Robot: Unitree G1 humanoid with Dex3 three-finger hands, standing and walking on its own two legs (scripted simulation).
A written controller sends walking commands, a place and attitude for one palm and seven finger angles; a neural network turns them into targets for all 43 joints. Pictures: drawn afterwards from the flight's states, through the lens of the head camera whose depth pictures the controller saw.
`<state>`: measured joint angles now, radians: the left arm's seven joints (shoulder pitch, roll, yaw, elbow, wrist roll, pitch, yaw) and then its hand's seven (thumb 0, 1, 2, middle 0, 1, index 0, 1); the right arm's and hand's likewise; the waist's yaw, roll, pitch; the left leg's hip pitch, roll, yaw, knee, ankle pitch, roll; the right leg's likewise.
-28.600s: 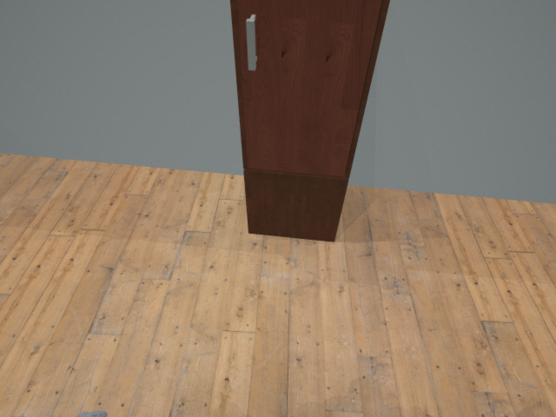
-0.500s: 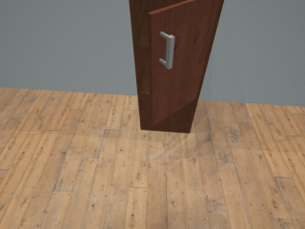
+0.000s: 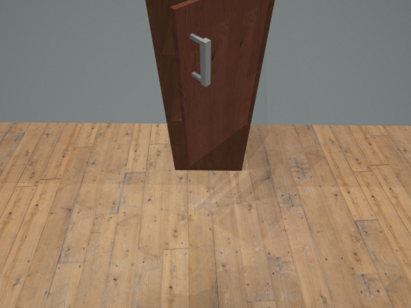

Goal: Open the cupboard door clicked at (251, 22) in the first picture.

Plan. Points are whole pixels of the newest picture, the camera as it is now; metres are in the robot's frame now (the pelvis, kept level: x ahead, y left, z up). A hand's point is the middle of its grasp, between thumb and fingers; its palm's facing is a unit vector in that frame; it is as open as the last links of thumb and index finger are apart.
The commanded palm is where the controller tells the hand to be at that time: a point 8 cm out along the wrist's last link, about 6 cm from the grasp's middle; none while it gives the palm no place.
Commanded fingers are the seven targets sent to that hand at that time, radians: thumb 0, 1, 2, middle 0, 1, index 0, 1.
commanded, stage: walk to a spot facing it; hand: left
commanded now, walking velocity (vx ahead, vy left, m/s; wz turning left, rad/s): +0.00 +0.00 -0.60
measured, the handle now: (200, 60) +0.67 +0.07 +0.12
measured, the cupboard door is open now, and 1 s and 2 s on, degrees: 45 45 45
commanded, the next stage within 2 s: none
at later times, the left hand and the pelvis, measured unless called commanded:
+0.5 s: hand out of the picture +0.07 +0.16 -0.16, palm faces -0.17 -0.95 -0.27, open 7.4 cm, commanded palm none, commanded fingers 0.00 0.90 0.90 -0.20 -0.30 -0.20 -0.30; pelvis +0.00 -0.03 +0.00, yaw -15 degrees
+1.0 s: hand (156, 275) +0.21 +0.14 -0.16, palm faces -0.52 -0.81 -0.26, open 7.4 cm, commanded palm none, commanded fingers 0.00 0.90 0.90 -0.20 -0.30 -0.20 -0.30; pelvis +0.01 +0.00 -0.01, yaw -34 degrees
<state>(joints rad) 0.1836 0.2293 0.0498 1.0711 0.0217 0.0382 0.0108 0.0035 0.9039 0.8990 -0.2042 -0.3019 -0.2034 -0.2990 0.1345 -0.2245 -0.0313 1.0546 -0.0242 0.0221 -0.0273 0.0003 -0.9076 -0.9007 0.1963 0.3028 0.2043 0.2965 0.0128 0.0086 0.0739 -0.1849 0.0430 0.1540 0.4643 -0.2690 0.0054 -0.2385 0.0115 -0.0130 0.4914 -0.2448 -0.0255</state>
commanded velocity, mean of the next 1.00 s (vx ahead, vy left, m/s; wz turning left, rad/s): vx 0.00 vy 0.00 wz -0.60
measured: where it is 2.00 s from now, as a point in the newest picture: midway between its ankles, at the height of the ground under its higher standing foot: outside the picture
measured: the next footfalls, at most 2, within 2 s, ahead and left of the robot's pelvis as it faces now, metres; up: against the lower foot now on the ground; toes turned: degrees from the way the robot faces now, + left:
left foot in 0.72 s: +0.09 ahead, +0.12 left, +0.00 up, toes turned -25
right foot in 1.04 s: -0.02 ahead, -0.14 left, +0.00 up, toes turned -39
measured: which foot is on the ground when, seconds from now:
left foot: down 0.00-0.20, up 0.22-0.70, down 0.72-1.00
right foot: down 0.00-0.70, up 0.72-1.00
